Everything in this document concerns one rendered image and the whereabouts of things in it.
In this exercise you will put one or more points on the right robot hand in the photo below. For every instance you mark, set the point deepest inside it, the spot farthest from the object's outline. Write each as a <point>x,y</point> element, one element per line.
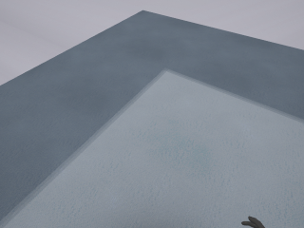
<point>253,223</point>

